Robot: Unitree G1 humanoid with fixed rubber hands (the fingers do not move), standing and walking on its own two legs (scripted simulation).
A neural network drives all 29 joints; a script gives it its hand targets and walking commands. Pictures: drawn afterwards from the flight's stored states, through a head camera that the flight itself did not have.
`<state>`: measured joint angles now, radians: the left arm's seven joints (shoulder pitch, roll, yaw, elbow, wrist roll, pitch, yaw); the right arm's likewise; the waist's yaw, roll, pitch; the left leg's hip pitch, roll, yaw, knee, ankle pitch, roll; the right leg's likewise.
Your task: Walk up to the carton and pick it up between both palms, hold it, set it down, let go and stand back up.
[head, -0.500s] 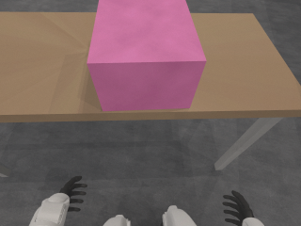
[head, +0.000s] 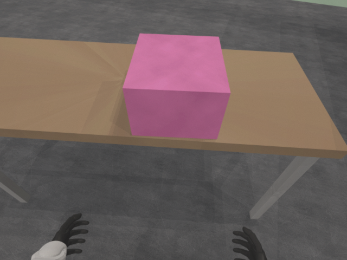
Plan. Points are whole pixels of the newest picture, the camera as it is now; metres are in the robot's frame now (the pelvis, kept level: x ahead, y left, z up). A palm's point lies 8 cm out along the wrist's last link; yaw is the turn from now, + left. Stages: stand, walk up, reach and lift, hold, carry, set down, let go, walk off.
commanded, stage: reach and lift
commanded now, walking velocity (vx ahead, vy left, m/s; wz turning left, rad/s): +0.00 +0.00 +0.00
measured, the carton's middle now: (176, 84) +0.62 -0.02 +0.06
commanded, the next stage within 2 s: none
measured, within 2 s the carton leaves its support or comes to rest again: neither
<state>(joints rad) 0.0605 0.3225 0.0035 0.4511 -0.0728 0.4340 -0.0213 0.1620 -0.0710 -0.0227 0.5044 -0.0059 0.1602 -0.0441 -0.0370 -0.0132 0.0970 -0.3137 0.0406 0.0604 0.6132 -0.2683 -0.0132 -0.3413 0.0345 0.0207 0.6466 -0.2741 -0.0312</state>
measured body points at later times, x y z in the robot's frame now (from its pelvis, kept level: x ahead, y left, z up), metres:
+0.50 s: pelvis +0.05 +0.02 +0.02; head +0.07 +0.02 +0.47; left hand +0.26 +0.25 -0.04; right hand +0.23 -0.21 -0.04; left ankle +0.04 +0.13 -0.72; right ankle +0.05 -0.09 -0.72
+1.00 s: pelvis +0.07 +0.02 +0.02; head +0.08 +0.02 +0.47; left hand +0.31 +0.25 +0.02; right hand +0.29 -0.23 +0.02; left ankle +0.04 +0.13 -0.72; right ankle +0.05 -0.09 -0.72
